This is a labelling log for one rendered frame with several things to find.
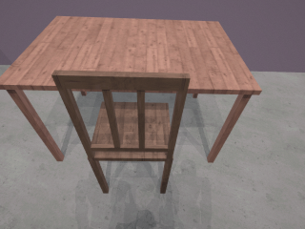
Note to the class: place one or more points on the chair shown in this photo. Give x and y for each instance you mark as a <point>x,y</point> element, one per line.
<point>126,131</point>

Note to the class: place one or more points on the table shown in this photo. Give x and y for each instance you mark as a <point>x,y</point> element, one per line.
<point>134,45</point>

